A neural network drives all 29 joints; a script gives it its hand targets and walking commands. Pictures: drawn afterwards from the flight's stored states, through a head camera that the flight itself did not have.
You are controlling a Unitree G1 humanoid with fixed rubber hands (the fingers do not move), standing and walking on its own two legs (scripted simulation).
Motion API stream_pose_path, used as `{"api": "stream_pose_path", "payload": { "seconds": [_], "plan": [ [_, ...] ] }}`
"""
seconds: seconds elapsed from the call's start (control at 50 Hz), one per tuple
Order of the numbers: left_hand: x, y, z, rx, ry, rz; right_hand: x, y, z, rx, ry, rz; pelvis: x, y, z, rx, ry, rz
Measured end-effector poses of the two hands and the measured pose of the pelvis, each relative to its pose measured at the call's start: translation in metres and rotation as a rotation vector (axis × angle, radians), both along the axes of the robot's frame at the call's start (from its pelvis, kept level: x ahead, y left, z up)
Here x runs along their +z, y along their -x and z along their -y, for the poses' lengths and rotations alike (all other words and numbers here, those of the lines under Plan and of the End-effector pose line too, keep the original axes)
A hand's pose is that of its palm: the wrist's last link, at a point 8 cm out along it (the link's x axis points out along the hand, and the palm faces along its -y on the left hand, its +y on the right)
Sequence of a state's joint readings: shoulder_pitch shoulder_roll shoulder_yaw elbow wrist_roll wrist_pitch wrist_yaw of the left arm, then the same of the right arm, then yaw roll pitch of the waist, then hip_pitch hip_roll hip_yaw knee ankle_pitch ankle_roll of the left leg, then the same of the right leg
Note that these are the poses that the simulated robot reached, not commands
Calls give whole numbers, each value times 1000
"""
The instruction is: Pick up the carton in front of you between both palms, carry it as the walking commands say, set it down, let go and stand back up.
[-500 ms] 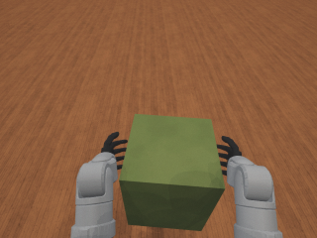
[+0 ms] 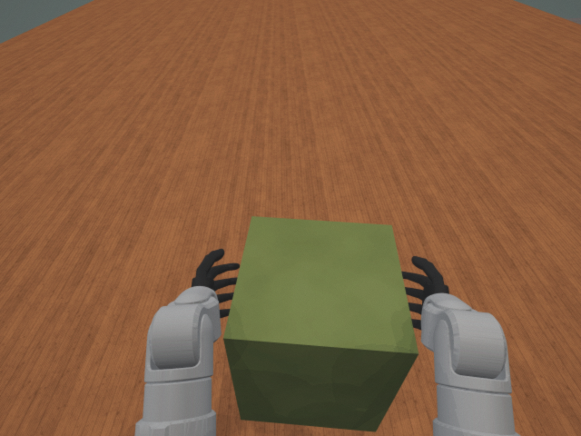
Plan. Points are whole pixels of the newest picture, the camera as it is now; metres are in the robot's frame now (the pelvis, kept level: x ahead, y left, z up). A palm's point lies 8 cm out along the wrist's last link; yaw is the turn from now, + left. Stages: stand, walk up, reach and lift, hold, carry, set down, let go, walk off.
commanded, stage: carry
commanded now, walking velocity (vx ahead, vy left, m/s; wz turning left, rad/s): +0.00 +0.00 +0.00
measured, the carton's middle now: (314, 325) +0.29 +0.00 +0.00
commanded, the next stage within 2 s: hold in 1.32 s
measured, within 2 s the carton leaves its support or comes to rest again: neither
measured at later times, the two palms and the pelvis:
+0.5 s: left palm (212, 326) +0.26 +0.15 +0.04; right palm (425, 331) +0.26 -0.15 +0.04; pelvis -0.02 +0.00 +0.00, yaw +0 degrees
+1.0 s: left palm (206, 334) +0.25 +0.15 +0.04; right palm (422, 339) +0.25 -0.14 +0.04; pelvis -0.04 +0.00 +0.00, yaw +0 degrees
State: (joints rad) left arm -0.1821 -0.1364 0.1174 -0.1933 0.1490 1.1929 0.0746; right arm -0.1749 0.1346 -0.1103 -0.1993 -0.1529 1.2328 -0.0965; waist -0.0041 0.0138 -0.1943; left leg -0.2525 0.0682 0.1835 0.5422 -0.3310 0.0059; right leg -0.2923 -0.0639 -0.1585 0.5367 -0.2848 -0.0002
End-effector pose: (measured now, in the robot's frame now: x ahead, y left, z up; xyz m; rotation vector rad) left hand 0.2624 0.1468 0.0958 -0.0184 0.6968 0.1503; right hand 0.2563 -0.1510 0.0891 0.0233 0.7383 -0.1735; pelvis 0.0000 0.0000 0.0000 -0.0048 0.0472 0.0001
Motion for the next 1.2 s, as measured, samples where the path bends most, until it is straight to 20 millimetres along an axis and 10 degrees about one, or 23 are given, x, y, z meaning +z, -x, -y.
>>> {"api": "stream_pose_path", "payload": {
  "seconds": [0.54,1.2],
  "plan": [
    [-57,2,1,-46,-77,2,-55,-2,0,69,80,4,0,21,3,3,-4,23],
    [-54,17,-8,-33,-65,35,-52,12,-9,62,74,37,1,38,-5,6,-3,21]
  ]
}}
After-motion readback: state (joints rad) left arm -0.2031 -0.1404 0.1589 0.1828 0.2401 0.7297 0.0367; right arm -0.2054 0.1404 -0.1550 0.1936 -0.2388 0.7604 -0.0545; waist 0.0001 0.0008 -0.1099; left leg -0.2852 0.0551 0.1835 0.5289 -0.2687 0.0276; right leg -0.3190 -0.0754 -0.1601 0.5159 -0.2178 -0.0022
